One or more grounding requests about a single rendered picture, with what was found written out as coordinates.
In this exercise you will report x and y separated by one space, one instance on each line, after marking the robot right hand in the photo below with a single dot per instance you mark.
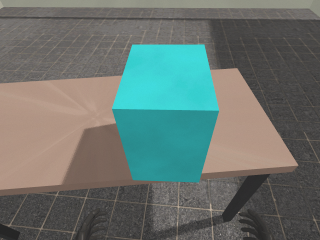
261 231

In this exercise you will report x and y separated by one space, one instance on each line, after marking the carton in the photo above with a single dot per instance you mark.
166 110

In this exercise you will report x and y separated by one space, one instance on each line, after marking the robot left hand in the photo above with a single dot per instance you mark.
87 229

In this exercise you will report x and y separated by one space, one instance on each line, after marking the table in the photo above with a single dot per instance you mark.
61 135

